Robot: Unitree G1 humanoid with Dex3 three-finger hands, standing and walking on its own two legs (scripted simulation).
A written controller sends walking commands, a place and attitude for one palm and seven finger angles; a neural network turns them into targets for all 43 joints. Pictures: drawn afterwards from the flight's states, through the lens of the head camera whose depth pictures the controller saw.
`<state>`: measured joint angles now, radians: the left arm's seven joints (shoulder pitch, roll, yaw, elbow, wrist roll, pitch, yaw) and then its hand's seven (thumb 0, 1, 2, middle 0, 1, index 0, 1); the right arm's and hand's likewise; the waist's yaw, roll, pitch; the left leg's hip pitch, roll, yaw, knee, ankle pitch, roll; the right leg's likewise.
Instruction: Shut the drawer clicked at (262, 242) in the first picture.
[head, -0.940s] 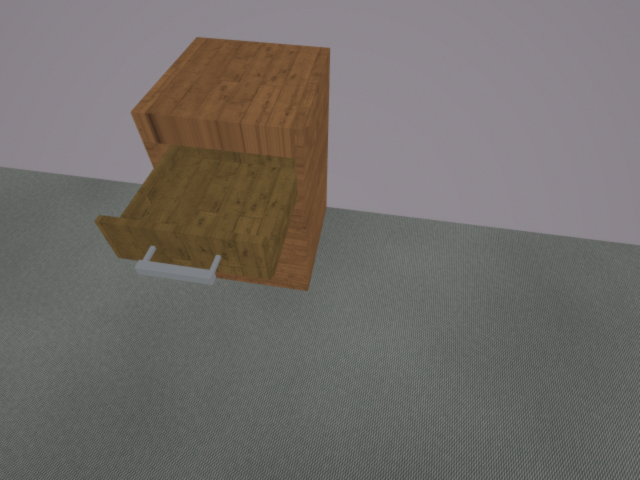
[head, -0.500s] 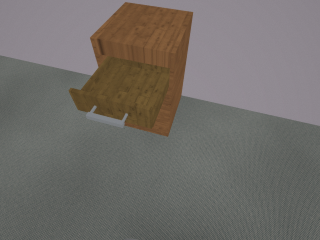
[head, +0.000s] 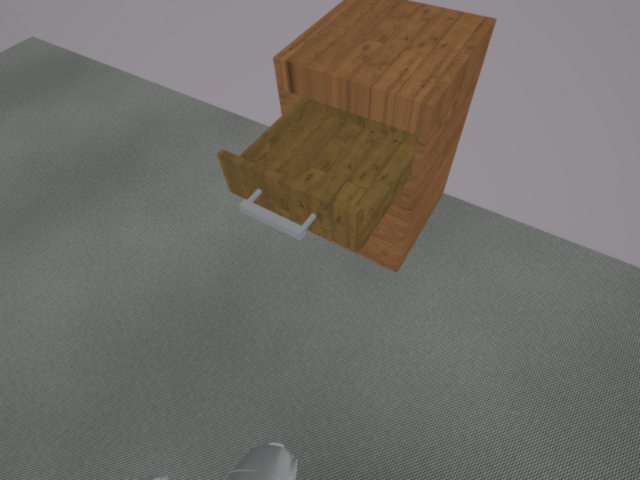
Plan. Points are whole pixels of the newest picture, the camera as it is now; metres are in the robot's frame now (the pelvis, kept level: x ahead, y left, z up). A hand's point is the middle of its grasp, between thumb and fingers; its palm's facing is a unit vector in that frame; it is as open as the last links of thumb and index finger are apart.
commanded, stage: stand and wait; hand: left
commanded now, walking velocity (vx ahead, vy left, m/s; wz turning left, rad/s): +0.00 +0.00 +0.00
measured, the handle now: (277, 212) +0.67 +0.13 -0.22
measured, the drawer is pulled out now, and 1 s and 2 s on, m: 0.29 0.29 0.29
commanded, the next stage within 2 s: look at it before walking up in 0.38 s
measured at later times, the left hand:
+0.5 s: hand out of the picture +0.01 +0.18 -0.17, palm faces +0.10 -0.97 -0.21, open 7.4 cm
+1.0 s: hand out of the picture +0.08 +0.19 -0.17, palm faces +0.06 -0.97 -0.22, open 7.4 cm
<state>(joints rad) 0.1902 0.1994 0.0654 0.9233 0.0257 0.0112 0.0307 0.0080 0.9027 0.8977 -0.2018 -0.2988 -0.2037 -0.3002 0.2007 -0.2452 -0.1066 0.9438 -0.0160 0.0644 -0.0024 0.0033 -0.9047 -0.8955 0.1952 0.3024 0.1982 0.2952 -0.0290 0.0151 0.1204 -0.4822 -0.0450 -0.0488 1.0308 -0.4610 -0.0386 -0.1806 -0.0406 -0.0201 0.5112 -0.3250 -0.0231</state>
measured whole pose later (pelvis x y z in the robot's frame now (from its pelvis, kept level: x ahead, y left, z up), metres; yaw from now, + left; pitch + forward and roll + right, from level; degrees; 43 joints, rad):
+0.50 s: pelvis +0.02 +0.00 +0.00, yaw +2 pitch -1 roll +1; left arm 0.28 0.16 0.03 1.10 0.01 0.00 0.01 0.01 0.90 0.90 -0.20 -0.30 -0.20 -0.30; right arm 0.14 -0.16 -0.03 1.04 -0.01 0.01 -0.02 -0.01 -0.92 -0.89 0.20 0.30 0.20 0.30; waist 0.02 0.01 0.07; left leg -0.21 0.03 -0.03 0.47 -0.25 -0.05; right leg -0.15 0.00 -0.06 0.49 -0.34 -0.03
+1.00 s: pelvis +0.03 +0.01 +0.00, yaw +2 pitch -1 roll +0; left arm 0.17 0.17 0.04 1.11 0.00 0.00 0.02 0.01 0.90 0.90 -0.20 -0.30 -0.20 -0.30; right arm 0.28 -0.14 -0.01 1.14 -0.02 0.00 -0.04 0.00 -0.90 -0.90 0.20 0.30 0.20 0.30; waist -0.02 0.01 0.06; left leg -0.15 0.04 -0.01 0.38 -0.22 -0.04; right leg -0.08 0.00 -0.04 0.37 -0.28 -0.02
